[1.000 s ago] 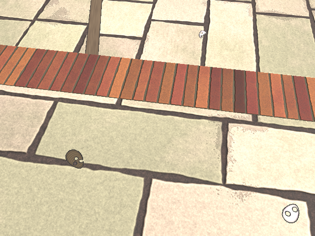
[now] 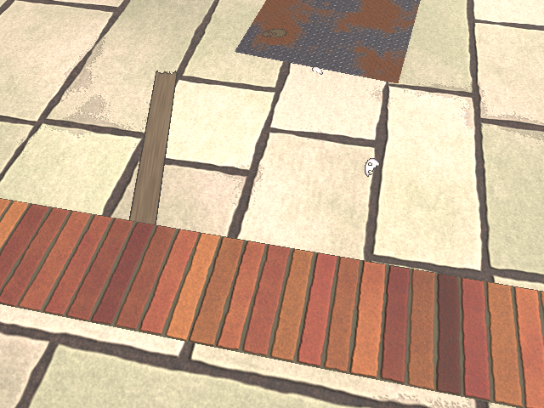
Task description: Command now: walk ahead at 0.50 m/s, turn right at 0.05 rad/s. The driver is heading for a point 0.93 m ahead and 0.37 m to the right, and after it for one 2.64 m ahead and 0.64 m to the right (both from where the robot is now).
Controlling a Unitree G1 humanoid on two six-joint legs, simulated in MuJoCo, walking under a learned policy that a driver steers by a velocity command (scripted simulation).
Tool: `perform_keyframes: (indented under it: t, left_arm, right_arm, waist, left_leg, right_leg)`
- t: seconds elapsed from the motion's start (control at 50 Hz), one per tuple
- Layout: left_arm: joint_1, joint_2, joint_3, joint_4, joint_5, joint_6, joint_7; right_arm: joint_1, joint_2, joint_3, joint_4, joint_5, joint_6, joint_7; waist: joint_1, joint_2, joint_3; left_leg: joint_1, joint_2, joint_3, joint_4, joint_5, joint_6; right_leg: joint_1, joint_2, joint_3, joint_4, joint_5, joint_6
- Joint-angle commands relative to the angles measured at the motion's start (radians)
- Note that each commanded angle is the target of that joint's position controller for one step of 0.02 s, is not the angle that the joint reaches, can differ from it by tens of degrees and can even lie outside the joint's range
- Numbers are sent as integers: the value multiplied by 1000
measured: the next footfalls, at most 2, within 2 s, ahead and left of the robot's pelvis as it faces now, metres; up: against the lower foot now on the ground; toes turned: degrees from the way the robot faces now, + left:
left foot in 0.06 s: +0.20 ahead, +0.10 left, +0.00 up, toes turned +3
right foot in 0.60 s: +0.44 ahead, -0.10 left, +0.00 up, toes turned -23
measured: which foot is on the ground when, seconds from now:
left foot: up 0.00-0.04, down 0.06-0.62, up 0.64-1.00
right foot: down 0.00-0.08, up 0.10-0.58, down 0.60-1.00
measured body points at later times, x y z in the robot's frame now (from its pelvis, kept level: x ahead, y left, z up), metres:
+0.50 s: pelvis +0.26 +0.02 +0.00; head +0.29 +0.01 +0.45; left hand +0.46 +0.20 -0.13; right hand +0.16 -0.20 -0.14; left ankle +0.16 +0.10 -0.74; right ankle +0.39 -0.12 -0.70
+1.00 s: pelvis +0.50 -0.08 +0.01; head +0.52 -0.11 +0.45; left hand +0.62 +0.17 -0.12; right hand +0.56 -0.39 -0.10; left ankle +0.73 -0.01 -0.68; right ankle +0.40 -0.08 -0.74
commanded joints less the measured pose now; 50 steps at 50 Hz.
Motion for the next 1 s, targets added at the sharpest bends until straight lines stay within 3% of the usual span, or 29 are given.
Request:
perform_keyframes:
  t: [0.02, 0.04, 0.06, 0.08, 0.1, 0.12, 0.14, 0.16, 0.18, 0.22, 0.28, 0.38, 0.48, 0.54, 0.58, 0.6, 0.62, 0.64, 0.66, 0.68, 0.7, 0.74, 0.76, 0.8, 0.86, 0.94, 1.0]
  left_arm:
    - [23, 159, 30, -16, 5, -1, 12]
    - [4, 163, 30, -17, 1, 2, 9]
    - [-9, 147, 24, -35, -8, 1, 5]
    - [80, 44, 0, -70, -50, 1, -5]
    - [84, 112, 23, -52, -35, 8, 1]
    - [-4, 141, 36, -70, -19, 16, 2]
    - [-56, 118, 34, -83, -15, 14, -5]
    - [-71, 97, 35, -82, -11, 22, -9]
    - [-61, 85, 36, -82, 5, 36, -15]
    - [-57, 61, 38, -86, 10, 61, -27]
    - [-144, 53, 41, -126, 7, 80, -36]
    - [-328, 39, 28, -203, 4, 77, -52]
    - [-453, 39, 16, -270, 13, 78, -52]
    - [-398, 66, 30, -269, 15, 77, -46]
    - [-245, 105, 53, -228, 15, 71, -40]
    - [-113, 141, 73, -189, 22, 62, -31]
    - [-38, 241, 102, -177, 28, 57, -18]
    - [-75, 325, 118, -207, 7, 69, -20]
    - [-73, 293, 111, -202, -13, 83, -13]
    - [-118, 249, 98, -197, -15, 83, -5]
    - [-162, 199, 85, -198, -15, 75, -3]
    - [-212, 164, 70, -214, -23, 55, 6]
    - [-200, 167, 68, -215, -27, 42, 5]
    - [-162, 197, 74, -212, -28, 30, 1]
    - [-81, 206, 74, -212, -25, 30, -4]
    - [-2, 213, 72, -218, -24, 36, -3]
    - [29, 229, 74, -229, -20, 46, 5]
  right_arm:
    - [35, -98, -30, -44, -1, -27, -12]
    - [181, -114, -42, 3, -4, -37, -20]
    - [363, -165, -62, 54, -23, -50, -32]
    - [491, -282, -92, 64, -50, -53, -40]
    - [449, -263, -92, 57, -17, -35, -30]
    - [332, -203, -75, 41, 1, -31, -27]
    - [252, -133, -57, 28, 4, -37, -23]
    - [221, -97, -48, 30, 3, -44, -24]
    - [221, -75, -41, 42, 7, -51, -30]
    - [262, -73, -40, 57, 8, -68, -36]
    - [319, -92, -45, 73, 8, -80, -39]
    - [381, -86, -38, 90, 7, -78, -47]
    - [465, -120, -44, 116, 6, -65, -65]
    - [451, -153, -52, 113, 2, -47, -76]
    - [427, -187, -62, 98, -1, -27, -74]
    - [407, -193, -64, 84, 5, -20, -67]
    - [409, -138, -53, 49, 4, -21, -60]
    - [394, -91, -49, -40, 20, -29, -40]
    - [262, -149, -56, -66, 9, -41, -36]
    - [237, -139, -52, -82, 20, -56, -33]
    - [262, -140, -53, -64, 19, -61, -37]
    - [302, -122, -52, -56, -16, -26, -34]
    - [301, -117, -52, -63, -22, -7, -29]
    - [266, -108, -49, -86, -23, 15, -22]
    - [133, -119, -48, -140, -18, 25, -18]
    - [-12, -124, -40, -198, -16, 25, -13]
    - [-85, -114, -27, -239, -12, 14, 0]
  waist:
    - [-78, -103, 11]
    - [-144, -80, -59]
    - [-209, -39, -167]
    - [-196, 158, -337]
    - [-182, 133, -361]
    - [-137, 47, -189]
    - [-113, 13, -84]
    - [-88, 19, -29]
    - [-63, 40, -5]
    - [-46, 37, -8]
    - [-44, 32, 14]
    - [-71, 31, 54]
    - [-105, 34, 62]
    - [-64, 71, 13]
    - [0, 80, -77]
    - [69, 36, -146]
    - [82, -94, -230]
    - [22, -258, -293]
    - [50, -64, -195]
    - [17, -47, -93]
    - [-37, 27, -28]
    - [-97, 13, -35]
    - [-104, 0, -44]
    - [-103, -20, -43]
    - [-57, -57, -10]
    - [-4, -84, -5]
    - [24, -96, -6]
  left_leg:
    - [114, -54, 18, -65, -95, 46]
    - [289, -83, 29, -131, -71, 66]
    - [558, 5, -62, -145, -68, 102]
    - [894, 327, -490, -188, -183, 207]
    - [854, 400, -715, -318, -235, 242]
    - [698, 352, -557, -340, -302, 205]
    - [550, 309, -429, -390, -269, 171]
    - [460, 262, -326, -422, -209, 128]
    - [396, 227, -242, -440, -145, 98]
    - [370, 209, -157, -453, -46, 89]
    - [401, 196, -54, -464, 56, 83]
    - [442, 164, 76, -452, 201, 62]
    - [592, 209, 147, -385, 421, 56]
    - [662, 226, 194, -224, 787, 51]
    - [648, 232, 203, 44, 865, 52]
    - [541, 215, 215, 277, 701, 25]
    - [291, 153, 205, 592, 125, -7]
    - [-106, -86, 61, 902, -497, -65]
    - [-225, -18, -88, 887, -397, -58]
    - [-234, 19, -89, 826, -312, -51]
    - [-172, 53, -91, 726, -264, -54]
    - [-47, 81, -100, 616, -236, -80]
    - [-29, 78, -93, 588, -235, -93]
    - [-48, 73, -74, 521, -190, -111]
    - [-127, 66, -64, 382, -79, -122]
    - [-178, 31, -71, 218, 30, -112]
    - [-131, -26, -50, 104, 61, -101]
  right_leg:
    - [-8, -300, 110, 147, 855, -110]
    - [-43, -269, 93, 310, 905, -94]
    - [-205, -224, 72, 536, 727, -76]
    - [-553, -85, -2, 918, 200, -25]
    - [-679, -20, 91, 1084, -205, -33]
    - [-727, -91, 133, 1110, -121, -43]
    - [-715, -130, 133, 1063, -39, -43]
    - [-681, -155, 129, 1015, 3, -41]
    - [-642, -171, 127, 983, 23, -33]
    - [-626, -172, 114, 980, 56, -22]
    - [-730, -187, 99, 940, 151, -8]
    - [-775, -173, 39, 687, 313, 4]
    - [-738, -130, -61, 500, 274, -38]
    - [-618, -57, -106, 470, 126, -97]
    - [-441, 8, -109, 421, 42, -146]
    - [-242, 14, -62, 309, 84, -180]
    - [-14, -214, 237, 282, 46, -243]
    - [190, -435, 811, 122, 75, -411]
    - [129, -418, 713, 72, 97, -379]
    - [18, -395, 593, 65, 154, -344]
    - [-105, -342, 495, 52, 282, -292]
    - [-223, -248, 365, 43, 409, -242]
    - [-242, -226, 346, 44, 457, -240]
    - [-265, -194, 317, 38, 498, -233]
    - [-245, -177, 333, 24, 491, -205]
    - [-159, -168, 369, 48, 502, -179]
    - [-125, -155, 371, 89, 622, -168]
Keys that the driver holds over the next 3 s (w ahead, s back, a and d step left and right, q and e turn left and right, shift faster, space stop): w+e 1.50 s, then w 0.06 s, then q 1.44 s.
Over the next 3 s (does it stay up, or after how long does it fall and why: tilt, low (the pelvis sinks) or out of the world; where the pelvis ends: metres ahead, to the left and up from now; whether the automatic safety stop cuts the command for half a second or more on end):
stays up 0.89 -0.36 -0.15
